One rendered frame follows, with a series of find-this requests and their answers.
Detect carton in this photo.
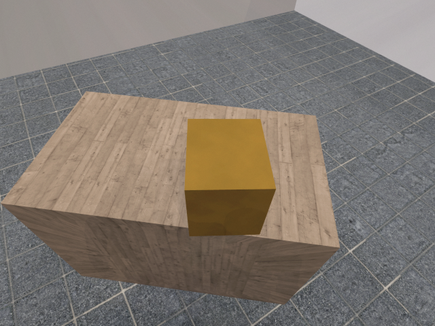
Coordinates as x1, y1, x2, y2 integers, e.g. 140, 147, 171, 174
184, 119, 276, 236

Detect pedestal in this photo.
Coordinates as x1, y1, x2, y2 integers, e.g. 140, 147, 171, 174
1, 91, 340, 305

